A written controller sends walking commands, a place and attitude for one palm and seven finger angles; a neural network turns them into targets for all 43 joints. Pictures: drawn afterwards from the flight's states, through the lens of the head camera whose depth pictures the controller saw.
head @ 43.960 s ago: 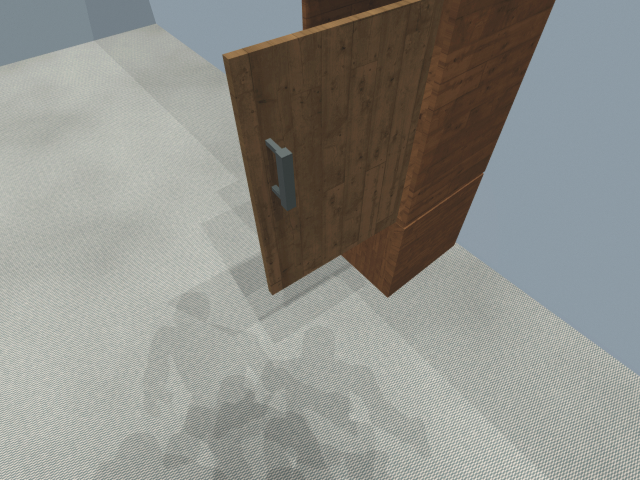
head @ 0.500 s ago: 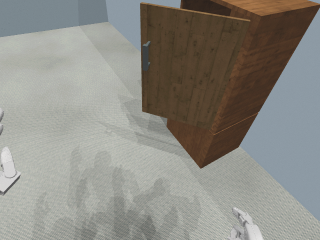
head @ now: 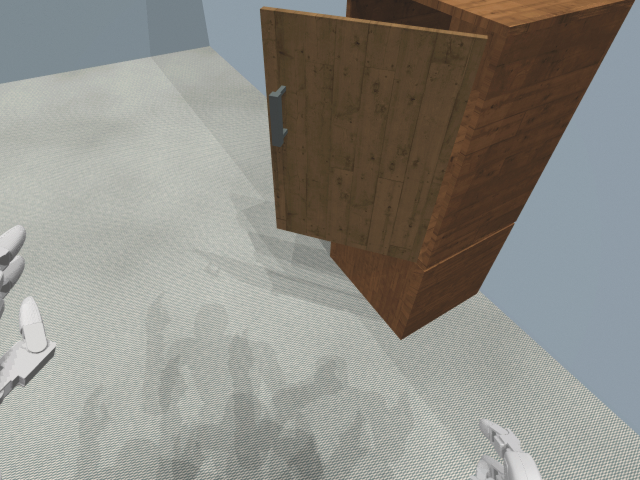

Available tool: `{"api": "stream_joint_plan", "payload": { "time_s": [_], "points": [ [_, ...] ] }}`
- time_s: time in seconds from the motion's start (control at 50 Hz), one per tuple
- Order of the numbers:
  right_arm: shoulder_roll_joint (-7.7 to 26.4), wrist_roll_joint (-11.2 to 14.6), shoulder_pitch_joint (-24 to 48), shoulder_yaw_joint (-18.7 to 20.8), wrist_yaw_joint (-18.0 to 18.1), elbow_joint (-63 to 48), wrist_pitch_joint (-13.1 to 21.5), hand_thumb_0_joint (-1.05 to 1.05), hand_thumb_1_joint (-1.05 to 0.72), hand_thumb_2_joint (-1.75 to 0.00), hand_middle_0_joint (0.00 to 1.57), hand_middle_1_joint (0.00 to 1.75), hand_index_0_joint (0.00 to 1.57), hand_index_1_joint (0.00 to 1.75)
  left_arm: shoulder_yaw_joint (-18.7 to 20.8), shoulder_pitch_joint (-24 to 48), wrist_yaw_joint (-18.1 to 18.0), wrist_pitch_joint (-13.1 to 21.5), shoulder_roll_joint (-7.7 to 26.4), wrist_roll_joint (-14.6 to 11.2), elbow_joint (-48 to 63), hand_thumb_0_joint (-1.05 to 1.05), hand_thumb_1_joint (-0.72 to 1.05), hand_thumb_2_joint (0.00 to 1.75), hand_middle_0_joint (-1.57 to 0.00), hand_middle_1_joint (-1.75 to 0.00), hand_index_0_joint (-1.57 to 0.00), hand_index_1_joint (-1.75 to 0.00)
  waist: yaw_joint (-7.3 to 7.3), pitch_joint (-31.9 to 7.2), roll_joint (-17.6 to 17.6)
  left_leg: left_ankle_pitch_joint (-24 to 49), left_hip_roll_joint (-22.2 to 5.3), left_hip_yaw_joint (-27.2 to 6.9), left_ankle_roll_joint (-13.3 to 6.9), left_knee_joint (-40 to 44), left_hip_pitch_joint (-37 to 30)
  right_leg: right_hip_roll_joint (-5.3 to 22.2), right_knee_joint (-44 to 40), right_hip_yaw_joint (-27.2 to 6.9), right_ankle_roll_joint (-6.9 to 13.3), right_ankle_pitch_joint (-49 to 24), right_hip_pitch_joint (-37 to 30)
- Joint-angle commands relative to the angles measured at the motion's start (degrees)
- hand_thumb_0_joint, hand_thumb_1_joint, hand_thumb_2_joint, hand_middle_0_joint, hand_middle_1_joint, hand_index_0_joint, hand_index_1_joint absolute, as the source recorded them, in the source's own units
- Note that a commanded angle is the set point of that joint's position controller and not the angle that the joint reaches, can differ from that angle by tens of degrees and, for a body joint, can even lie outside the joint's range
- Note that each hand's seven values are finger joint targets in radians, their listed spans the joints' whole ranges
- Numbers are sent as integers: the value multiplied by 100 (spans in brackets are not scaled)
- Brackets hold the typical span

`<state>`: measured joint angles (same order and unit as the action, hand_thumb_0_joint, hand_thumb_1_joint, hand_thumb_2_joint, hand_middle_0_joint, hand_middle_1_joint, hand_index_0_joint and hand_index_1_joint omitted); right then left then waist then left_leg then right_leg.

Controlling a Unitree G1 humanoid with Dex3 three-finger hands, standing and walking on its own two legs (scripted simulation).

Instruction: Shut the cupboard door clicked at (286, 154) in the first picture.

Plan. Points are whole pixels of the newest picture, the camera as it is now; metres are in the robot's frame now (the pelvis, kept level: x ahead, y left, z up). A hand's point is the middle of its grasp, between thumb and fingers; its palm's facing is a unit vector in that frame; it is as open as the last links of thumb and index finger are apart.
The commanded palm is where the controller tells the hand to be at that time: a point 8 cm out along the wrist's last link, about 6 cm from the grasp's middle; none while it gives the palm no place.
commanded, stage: let the arm hang, fingers relaxed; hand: left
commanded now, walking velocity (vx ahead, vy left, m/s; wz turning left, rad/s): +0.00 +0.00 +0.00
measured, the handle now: (279, 116) +0.83 +0.14 +0.04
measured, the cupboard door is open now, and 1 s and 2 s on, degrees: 40 40 40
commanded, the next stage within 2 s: look to check the result in 1.08 s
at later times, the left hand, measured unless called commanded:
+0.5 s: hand out of the picture -0.10 +0.19 -0.17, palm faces +0.05 -0.98 -0.20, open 7.2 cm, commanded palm none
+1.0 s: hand out of the picture -0.03 +0.18 -0.17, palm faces +0.04 -0.98 -0.19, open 7.4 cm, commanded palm none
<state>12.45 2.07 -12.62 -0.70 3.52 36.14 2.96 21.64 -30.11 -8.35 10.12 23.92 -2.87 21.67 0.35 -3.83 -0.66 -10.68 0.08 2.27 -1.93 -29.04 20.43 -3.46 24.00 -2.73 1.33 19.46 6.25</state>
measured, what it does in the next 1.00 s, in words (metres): stands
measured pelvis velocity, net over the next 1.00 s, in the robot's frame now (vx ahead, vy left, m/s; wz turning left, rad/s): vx -0.03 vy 0.00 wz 0.01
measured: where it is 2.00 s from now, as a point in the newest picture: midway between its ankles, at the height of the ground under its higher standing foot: outside the picture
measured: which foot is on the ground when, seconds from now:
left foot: down 0.00-1.00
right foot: down 0.00-1.00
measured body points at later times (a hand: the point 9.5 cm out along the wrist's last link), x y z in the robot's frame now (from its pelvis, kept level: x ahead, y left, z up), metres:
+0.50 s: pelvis -0.02 +0.00 +0.00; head +0.00 +0.02 +0.45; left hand -0.10 +0.24 -0.16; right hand -0.03 -0.24 -0.15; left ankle +0.04 +0.09 -0.74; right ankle -0.08 -0.11 -0.74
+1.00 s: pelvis -0.03 +0.00 +0.00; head -0.04 +0.01 +0.45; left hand -0.03 +0.23 -0.16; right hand -0.01 -0.23 -0.15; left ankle +0.05 +0.09 -0.74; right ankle -0.08 -0.11 -0.74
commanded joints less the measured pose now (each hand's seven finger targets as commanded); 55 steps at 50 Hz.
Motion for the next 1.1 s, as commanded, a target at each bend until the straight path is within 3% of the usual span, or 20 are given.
{"api": "stream_joint_plan", "payload": {
  "time_s": [0.0, 0.06, 0.1, 0.12, 0.2, 0.3, 0.32, 0.46, 0.66, 0.78, 1.08],
  "points": [
    [1334, -149, 252, 413, -358, 220, 283, 0, -90, -90, 20, 30, 20, 30, -1606, 647, 748, -1021, -198, 305, -3018, 0, 90, 90, -20, -30, -20, -30, 49, -223, -34, 2157, -691, -564, -42, -474, -908, 782, 447, -91, 73, -1618, 1141],
    [1302, -231, 302, 287, -314, 272, 60, 0, -90, -90, 20, 30, 20, 30, -1711, 1048, 777, -1008, -88, 368, -3910, 0, 90, 90, -20, -30, -20, -30, -7, -53, 908, 1897, -672, -894, -212, -352, -616, 736, 389, -182, 137, -1348, 966],
    [1270, -278, 335, 251, -312, 418, -65, 0, -90, -90, 20, 30, 20, 30, -1784, 1299, 760, -1004, -58, 379, -4631, 0, 90, 90, -20, -30, -20, -30, 37, 88, 1129, 1548, -546, -909, -153, -278, -626, 840, 228, -361, 225, -1310, 971],
    [1210, -309, 291, 231, -316, 527, -123, 0, -90, -90, 20, 30, 20, 30, -1832, 1337, 737, -1010, -65, 383, -5012, 0, 90, 90, -20, -30, -20, -30, 34, 69, 1038, 1583, -517, -900, -121, -216, -687, 858, 194, -413, 235, -1384, 887],
    [905, -347, 222, 124, -301, 1086, -302, 0, -90, -90, 20, 30, 20, 30, -1986, 1320, 677, -1066, -313, 344, -6345, 0, 90, 90, -20, -30, -20, -30, 45, 361, -144, 723, -493, -995, -75, 407, -835, 762, -179, -479, 197, -404, 870],
    [624, -324, -54, 120, -197, 1753, -303, 0, -90, -90, 20, 30, 20, 30, -1955, 896, 670, -1010, -565, 329, -7524, 0, 90, 90, -20, -30, -20, -30, -15, 294, -882, 363, -515, -975, -73, 723, -950, 731, -473, -469, 257, -540, 470],
    [651, -298, -109, 152, -175, 1826, -309, 0, -90, -90, 20, 30, 20, 30, -1963, 837, 668, -992, -570, 332, -7675, 0, 90, 90, -20, -30, -20, -30, -29, 331, -621, 448, -530, -966, -83, 666, -1021, 739, -579, -463, 251, -608, 472],
    [590, -254, -485, 203, -108, 2401, -321, 0, -90, -90, 20, 30, 20, 30, -2065, 594, 650, -971, -735, 320, -8453, 0, 90, 90, -20, -30, -20, -30, 39, 642, -3, 184, -588, -950, -106, 921, -1243, 722, -787, -394, 251, -398, 668],
    [505, -269, -591, 246, -108, 2634, -335, 0, -90, -90, 20, 30, 20, 30, -2073, 378, 602, -984, -860, 354, -8719, 0, 90, 90, -20, -30, -20, -30, 8, 984, 251, -351, -607, -949, -124, 1241, -1088, 697, -745, -365, 215, -126, 845],
    [485, -279, -567, 259, -126, 2632, -329, 0, -90, -90, 20, 30, 20, 30, -2049, 473, 598, -979, -831, 367, -8654, 0, 90, 90, -20, -30, -20, -30, 16, 1075, 83, -446, -571, -953, -101, 1294, -1023, 693, -748, -398, 201, -75, 931],
    [618, -281, -397, 257, -126, 2605, -283, 0, -90, -90, 20, 30, 20, 30, -2006, 868, 626, -945, -642, 352, -8538, 0, 90, 90, -20, -30, -20, -30, 42, 974, -21, 137, -570, -856, -50, 1124, -1209, 755, -870, -431, 199, -383, 783]
  ]
}}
